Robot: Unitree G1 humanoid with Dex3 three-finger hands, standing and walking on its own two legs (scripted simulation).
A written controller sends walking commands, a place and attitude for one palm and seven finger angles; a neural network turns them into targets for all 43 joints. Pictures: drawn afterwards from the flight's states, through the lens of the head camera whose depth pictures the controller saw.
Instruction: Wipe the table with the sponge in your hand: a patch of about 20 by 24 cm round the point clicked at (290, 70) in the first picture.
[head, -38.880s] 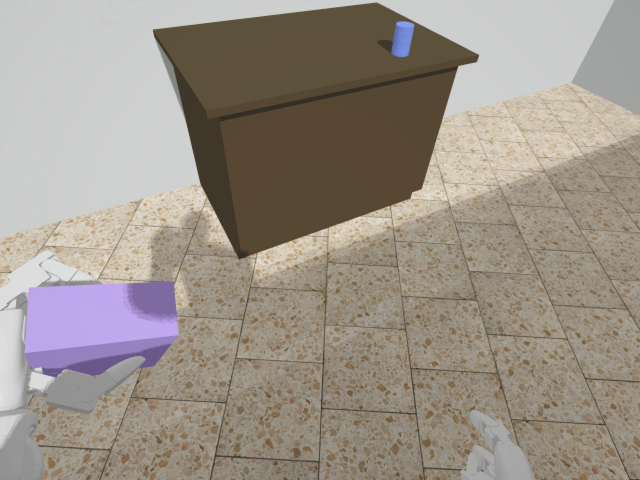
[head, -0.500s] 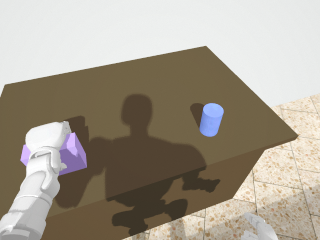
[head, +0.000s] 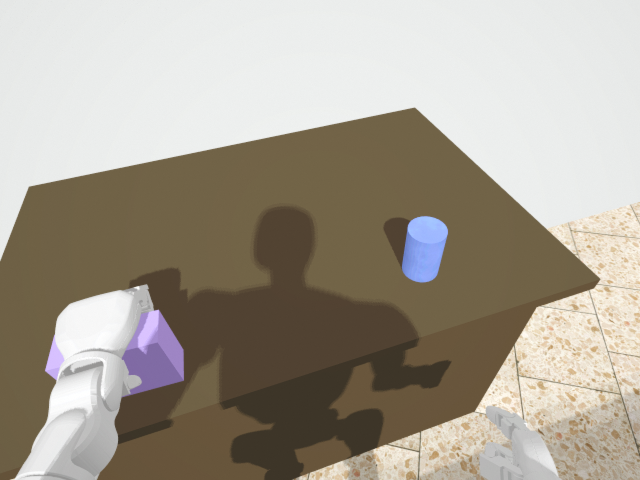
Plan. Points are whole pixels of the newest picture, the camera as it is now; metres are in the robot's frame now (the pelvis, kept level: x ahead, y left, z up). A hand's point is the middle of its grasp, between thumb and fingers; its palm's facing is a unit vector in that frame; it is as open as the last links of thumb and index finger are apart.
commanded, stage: wipe back along the first lane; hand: left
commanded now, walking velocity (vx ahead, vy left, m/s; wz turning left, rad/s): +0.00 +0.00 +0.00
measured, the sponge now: (127, 364) +0.25 +0.30 +0.00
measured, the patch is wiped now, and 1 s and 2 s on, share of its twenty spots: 0.95 0.95 0.95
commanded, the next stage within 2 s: lift the sponge slowly off the table in 0.16 s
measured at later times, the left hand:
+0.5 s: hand (118, 370) +0.22 +0.28 +0.05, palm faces -0.04 -0.08 -1.00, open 9.5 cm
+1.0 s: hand (98, 364) +0.22 +0.29 +0.07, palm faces -0.01 -0.09 -1.00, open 9.5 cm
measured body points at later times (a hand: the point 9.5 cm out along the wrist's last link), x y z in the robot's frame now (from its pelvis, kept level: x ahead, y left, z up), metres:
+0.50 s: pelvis -0.01 -0.01 +0.00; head -0.03 -0.04 +0.45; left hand +0.22 +0.28 +0.10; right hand +0.20 -0.23 -0.09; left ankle +0.02 +0.11 -0.73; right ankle -0.05 -0.13 -0.73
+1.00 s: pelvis -0.02 -0.02 +0.00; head -0.04 -0.05 +0.45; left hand +0.21 +0.29 +0.13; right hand +0.21 -0.23 -0.08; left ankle +0.02 +0.11 -0.73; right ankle -0.05 -0.13 -0.73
